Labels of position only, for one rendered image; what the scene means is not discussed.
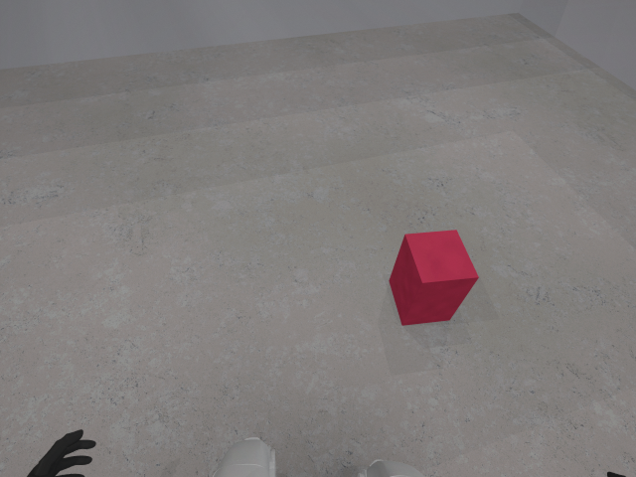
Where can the carton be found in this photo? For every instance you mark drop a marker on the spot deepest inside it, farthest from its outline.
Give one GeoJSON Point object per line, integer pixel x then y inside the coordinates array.
{"type": "Point", "coordinates": [432, 275]}

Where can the robot left thigh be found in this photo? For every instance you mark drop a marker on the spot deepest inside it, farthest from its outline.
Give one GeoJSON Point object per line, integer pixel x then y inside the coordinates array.
{"type": "Point", "coordinates": [248, 458]}

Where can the left robot hand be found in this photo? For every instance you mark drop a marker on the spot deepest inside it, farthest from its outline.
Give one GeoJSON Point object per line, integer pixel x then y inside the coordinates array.
{"type": "Point", "coordinates": [54, 462]}

